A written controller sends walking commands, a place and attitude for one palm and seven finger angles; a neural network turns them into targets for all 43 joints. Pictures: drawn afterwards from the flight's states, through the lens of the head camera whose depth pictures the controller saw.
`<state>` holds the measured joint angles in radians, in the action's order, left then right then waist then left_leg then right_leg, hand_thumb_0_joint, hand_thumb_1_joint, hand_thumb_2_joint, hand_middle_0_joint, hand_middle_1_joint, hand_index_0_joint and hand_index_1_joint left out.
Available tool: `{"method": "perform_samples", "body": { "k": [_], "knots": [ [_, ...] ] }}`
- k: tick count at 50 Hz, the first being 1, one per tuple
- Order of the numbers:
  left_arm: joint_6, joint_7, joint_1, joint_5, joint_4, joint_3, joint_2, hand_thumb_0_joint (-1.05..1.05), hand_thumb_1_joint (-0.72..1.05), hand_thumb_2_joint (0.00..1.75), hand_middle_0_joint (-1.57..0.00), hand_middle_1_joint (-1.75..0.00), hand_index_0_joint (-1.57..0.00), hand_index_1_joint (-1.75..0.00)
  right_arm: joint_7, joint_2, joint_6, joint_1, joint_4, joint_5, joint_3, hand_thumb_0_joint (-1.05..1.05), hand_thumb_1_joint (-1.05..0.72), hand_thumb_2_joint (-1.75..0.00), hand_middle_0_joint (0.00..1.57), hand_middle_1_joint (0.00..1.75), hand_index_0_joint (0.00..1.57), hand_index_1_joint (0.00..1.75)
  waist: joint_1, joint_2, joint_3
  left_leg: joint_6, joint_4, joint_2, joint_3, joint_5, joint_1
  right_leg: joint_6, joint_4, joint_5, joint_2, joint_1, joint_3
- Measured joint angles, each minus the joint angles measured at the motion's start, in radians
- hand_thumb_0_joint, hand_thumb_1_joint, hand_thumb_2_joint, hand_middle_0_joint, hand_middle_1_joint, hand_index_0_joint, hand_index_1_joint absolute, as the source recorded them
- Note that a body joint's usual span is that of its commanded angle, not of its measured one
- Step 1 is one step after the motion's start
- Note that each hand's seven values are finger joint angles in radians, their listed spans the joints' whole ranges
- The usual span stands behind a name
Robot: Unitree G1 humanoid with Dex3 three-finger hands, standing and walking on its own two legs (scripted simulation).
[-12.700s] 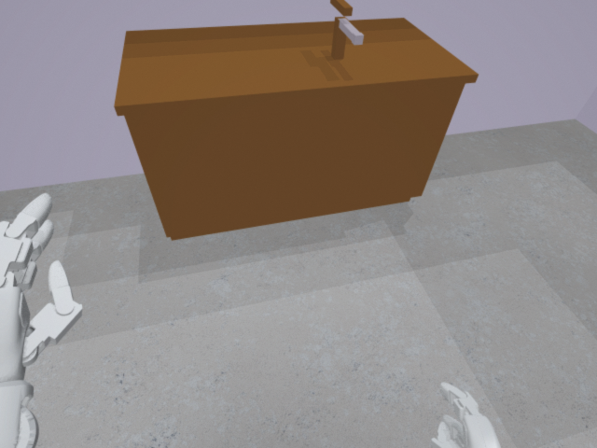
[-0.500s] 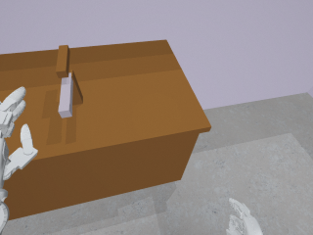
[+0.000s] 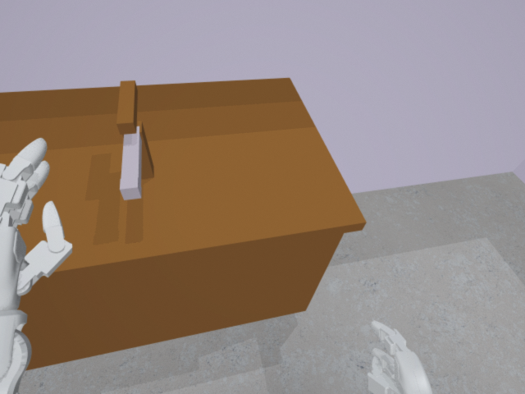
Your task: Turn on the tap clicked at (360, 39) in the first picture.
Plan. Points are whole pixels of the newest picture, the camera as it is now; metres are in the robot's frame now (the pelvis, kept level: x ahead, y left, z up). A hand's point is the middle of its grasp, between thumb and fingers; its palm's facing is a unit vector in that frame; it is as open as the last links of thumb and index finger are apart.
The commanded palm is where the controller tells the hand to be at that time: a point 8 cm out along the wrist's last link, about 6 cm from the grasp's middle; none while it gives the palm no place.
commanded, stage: come to a stop and stand still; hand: left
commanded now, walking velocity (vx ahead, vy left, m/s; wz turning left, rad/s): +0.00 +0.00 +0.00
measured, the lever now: (131, 188) +0.40 +0.27 +0.05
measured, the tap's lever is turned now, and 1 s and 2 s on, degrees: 0 0 0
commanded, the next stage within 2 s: look again from close up in 0.14 s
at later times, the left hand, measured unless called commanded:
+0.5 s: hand (78, 252) +0.22 +0.24 +0.15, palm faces +0.39 -0.85 -0.36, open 7.4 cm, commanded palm +0.16 +0.27 +0.17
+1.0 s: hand (88, 248) +0.23 +0.23 +0.15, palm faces +0.35 -0.83 -0.44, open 7.4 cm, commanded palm +0.16 +0.27 +0.17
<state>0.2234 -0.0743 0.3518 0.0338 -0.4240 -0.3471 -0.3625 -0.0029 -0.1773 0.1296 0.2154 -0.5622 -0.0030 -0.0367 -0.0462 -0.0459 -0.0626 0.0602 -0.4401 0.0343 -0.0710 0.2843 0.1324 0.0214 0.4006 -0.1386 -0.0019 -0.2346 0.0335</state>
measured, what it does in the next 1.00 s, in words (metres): stands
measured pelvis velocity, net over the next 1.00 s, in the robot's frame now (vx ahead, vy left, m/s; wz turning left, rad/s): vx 0.01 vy -0.02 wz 0.03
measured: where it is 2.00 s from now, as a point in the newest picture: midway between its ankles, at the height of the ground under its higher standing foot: outside the picture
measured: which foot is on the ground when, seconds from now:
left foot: down 0.00-1.00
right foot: down 0.00-1.00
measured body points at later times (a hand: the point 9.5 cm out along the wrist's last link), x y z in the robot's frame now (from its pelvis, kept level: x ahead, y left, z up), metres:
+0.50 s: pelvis +0.00 -0.01 +0.00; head +0.02 +0.00 +0.45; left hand +0.19 +0.28 +0.17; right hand +0.18 -0.23 -0.07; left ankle -0.03 +0.07 -0.74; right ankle +0.05 -0.14 -0.74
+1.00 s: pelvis +0.01 -0.02 +0.00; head +0.06 -0.01 +0.44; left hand +0.21 +0.28 +0.17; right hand +0.17 -0.24 -0.10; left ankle -0.03 +0.07 -0.74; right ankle +0.05 -0.13 -0.74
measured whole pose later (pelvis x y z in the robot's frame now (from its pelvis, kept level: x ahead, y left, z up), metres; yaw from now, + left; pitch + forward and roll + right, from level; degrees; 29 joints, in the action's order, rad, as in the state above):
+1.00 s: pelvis +0.01 -0.02 +0.00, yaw +2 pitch +2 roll -1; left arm 0.29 -0.08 0.43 0.06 -0.41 -0.37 -0.40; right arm 0.04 -0.24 0.18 0.24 -0.62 0.00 -0.03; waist -0.02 0.00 -0.07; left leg 0.03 -0.49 0.02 -0.03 0.31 0.21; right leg -0.01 0.45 -0.18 -0.03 -0.30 0.02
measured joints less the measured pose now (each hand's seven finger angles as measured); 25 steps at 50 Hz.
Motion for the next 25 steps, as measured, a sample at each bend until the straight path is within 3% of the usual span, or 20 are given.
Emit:
{"method": "perform_samples", "body": {
  "k": [14, 25],
  "knots": [
    [0.002, -0.005, 0.036, -0.002, -0.013, -0.004, -0.011, 0.02, 0.89, 0.9, -0.21, -0.3, -0.21, -0.3, -0.004, -0.007, -0.012, 0.006, -0.014, 0.002, 0.018, 0.01, -0.91, -0.9, 0.2, 0.3, 0.21, 0.3, 0.023, 0.017, -0.012, -0.006, -0.002, 0.0, 0.006, 0.002, 0.001, -0.004, 0.01, -0.008, 0.0, -0.003, -0.006],
    [-0.008, -0.017, 0.04, 0.0, 0.011, 0.007, 0.013, 0.02, 0.89, 0.9, -0.21, -0.3, -0.21, -0.3, -0.016, -0.023, -0.014, -0.01, -0.017, 0.001, 0.028, 0.01, -0.91, -0.9, 0.2, 0.3, 0.21, 0.3, 0.012, 0.027, 0.003, -0.015, 0.005, -0.015, 0.013, -0.002, 0.002, -0.016, -0.015, 0.004, -0.014, 0.006, -0.015]
  ]
}}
